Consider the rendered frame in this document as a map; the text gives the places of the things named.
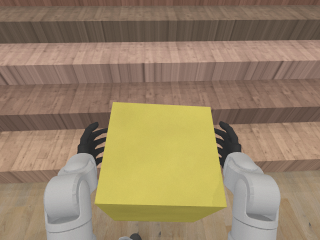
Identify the robot left hand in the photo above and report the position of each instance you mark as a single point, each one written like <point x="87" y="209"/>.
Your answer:
<point x="88" y="142"/>

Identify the robot left forearm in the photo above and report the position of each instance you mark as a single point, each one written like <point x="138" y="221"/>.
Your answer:
<point x="67" y="200"/>

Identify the robot right hand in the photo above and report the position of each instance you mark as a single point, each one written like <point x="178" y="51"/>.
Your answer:
<point x="229" y="145"/>

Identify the carton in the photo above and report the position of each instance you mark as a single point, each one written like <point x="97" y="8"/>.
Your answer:
<point x="160" y="164"/>

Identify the robot right forearm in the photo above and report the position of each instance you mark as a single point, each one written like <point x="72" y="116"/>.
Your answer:
<point x="256" y="199"/>

